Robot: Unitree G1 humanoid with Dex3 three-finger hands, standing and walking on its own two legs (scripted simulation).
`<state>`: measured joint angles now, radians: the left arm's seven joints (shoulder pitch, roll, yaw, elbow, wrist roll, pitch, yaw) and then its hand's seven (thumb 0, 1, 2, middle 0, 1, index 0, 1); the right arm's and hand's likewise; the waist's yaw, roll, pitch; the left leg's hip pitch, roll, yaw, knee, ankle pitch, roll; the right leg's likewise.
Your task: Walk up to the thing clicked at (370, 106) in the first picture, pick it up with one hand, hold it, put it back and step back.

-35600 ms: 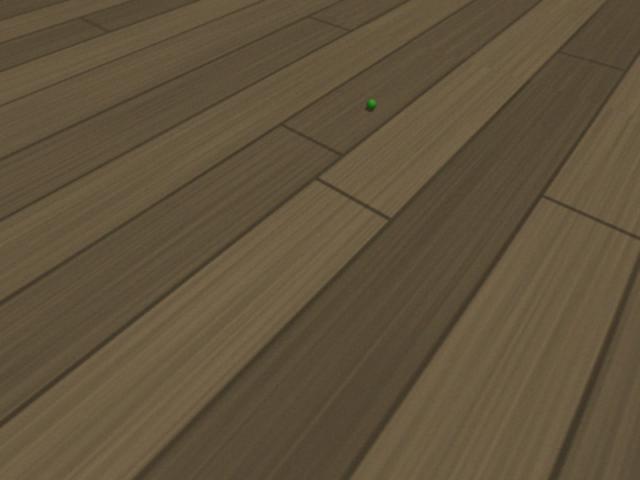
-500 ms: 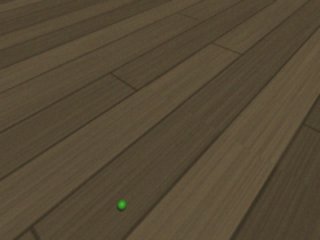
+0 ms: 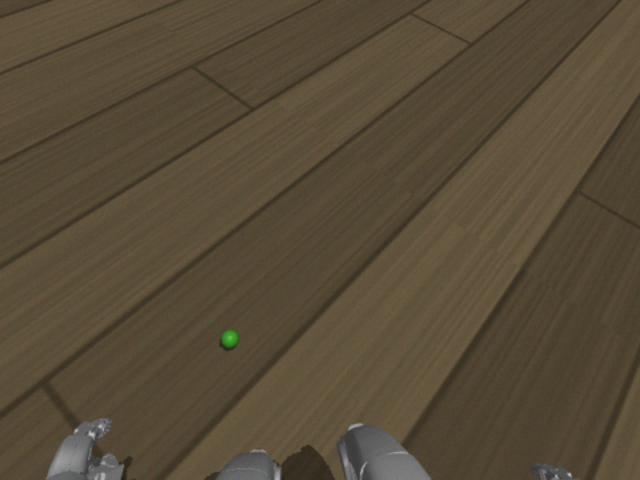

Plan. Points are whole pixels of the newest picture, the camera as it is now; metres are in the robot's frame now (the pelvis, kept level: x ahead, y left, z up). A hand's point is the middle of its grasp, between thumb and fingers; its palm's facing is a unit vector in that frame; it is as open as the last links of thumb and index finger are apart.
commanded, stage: step back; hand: left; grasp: from above
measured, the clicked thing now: (230, 338) +0.51 +0.22 -0.74
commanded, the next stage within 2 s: none
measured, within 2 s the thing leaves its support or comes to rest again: neither
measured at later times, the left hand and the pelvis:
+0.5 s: hand out of the picture -0.03 +0.23 -0.13, palm faces -0.05 -0.91 -0.41, open 7.3 cm; pelvis -0.13 -0.03 +0.00, yaw -3 degrees
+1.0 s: hand out of the picture -0.17 +0.22 -0.16, palm faces -0.03 -0.91 -0.41, open 7.3 cm; pelvis -0.28 -0.05 -0.02, yaw -3 degrees
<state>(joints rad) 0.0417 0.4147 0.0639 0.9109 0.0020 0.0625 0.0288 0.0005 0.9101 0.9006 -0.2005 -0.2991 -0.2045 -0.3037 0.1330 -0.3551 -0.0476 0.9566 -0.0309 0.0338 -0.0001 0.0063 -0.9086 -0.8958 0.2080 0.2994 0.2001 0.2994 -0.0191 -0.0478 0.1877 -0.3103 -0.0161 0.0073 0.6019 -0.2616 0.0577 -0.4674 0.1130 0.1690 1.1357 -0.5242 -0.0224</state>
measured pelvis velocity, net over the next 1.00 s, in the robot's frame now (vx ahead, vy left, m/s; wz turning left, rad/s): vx -0.28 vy -0.05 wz -0.05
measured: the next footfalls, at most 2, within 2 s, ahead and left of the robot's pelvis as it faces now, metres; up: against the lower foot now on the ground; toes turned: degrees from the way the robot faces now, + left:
right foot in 0.30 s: -0.07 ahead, -0.15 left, +0.00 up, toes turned -3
left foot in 0.66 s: -0.16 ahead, +0.10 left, +0.00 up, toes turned -2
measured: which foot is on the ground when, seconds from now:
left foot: down 0.00-0.34, up 0.36-0.64, down 0.66-1.00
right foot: up 0.00-0.28, down 0.30-0.66, up 0.68-0.96, down 0.98-1.00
